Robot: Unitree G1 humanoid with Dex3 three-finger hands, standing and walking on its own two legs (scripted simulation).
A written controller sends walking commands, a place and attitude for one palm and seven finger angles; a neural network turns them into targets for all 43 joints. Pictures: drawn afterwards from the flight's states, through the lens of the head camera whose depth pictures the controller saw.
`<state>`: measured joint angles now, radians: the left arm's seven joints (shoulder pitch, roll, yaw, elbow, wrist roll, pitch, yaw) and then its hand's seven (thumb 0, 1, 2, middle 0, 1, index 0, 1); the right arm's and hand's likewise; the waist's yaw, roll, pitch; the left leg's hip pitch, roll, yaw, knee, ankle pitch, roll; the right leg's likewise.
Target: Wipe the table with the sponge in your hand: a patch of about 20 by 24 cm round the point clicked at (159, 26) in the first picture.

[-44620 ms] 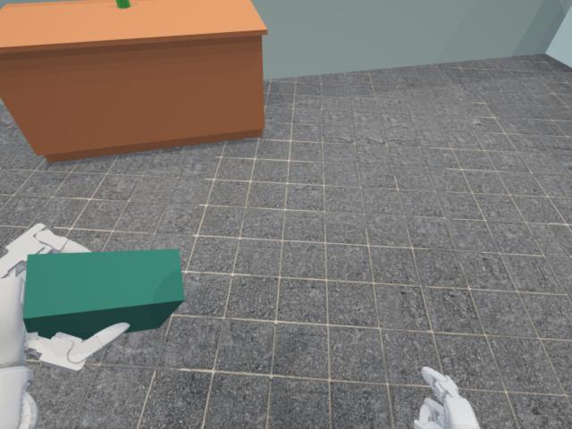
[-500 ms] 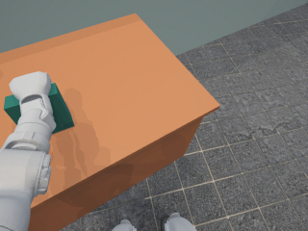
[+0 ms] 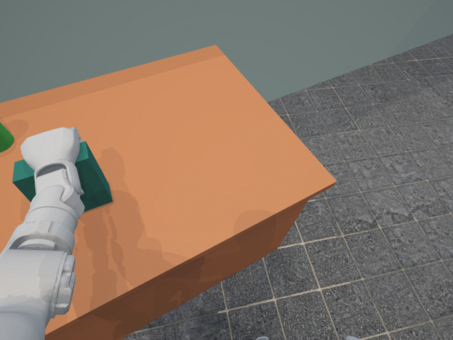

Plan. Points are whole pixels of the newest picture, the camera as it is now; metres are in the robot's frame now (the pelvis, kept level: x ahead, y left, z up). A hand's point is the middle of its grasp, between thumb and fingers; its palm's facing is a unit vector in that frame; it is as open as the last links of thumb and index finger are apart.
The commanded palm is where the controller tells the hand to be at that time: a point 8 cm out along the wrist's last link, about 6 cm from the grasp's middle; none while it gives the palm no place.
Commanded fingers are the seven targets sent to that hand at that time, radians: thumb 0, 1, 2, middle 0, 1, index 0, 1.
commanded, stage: slide back across to the first lane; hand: left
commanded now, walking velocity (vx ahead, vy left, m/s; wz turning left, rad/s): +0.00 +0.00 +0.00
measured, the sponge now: (72, 190) +0.41 +0.32 -0.04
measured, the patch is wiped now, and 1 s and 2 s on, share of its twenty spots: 0.95 0.95 0.95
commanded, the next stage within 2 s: wipe back along the first lane in 0.24 s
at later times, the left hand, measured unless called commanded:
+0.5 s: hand (44, 184) +0.39 +0.34 +0.01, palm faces -0.09 -0.03 -1.00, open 10.1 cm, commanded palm +0.35 +0.33 +0.05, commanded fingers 0.00 0.10 1.30 -1.20 -1.60 -1.20 -1.60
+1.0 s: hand (45, 200) +0.36 +0.33 +0.01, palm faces -0.06 +0.00 -1.00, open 10.1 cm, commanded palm +0.31 +0.30 +0.03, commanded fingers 0.00 0.10 1.30 -1.20 -1.60 -1.20 -1.60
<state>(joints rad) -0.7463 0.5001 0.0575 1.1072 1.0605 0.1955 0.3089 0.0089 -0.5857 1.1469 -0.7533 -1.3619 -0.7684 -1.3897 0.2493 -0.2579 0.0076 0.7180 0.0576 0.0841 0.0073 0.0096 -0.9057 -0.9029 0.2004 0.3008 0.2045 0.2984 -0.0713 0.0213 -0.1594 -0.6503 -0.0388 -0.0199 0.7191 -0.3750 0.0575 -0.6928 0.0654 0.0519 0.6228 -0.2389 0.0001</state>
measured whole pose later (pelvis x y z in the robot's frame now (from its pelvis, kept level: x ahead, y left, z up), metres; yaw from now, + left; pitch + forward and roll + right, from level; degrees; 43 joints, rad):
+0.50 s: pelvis +0.02 +0.00 +0.01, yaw +1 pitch +15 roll -3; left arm -0.53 0.51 0.04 0.91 1.04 0.16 0.32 0.00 -0.51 1.11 -0.69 -1.40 -0.70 -1.44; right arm 0.22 -0.26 -0.02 0.72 0.06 0.12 0.01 0.01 -0.91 -0.90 0.20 0.30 0.20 0.30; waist -0.02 0.03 -0.15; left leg -0.55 -0.04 -0.04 0.67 -0.38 0.06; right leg -0.58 0.06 0.03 0.56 -0.25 0.00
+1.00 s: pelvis +0.01 +0.01 +0.01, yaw +1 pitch +13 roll -3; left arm -0.41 0.43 -0.06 0.75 1.00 0.27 0.35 -0.01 -0.47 1.08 -0.65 -1.43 -0.66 -1.47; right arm 0.20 -0.24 -0.01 0.70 0.07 0.13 0.00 0.01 -0.91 -0.90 0.20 0.30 0.20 0.30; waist 0.01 0.04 -0.15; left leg -0.52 -0.05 -0.03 0.67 -0.38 0.07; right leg -0.56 0.05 0.04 0.58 -0.25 0.00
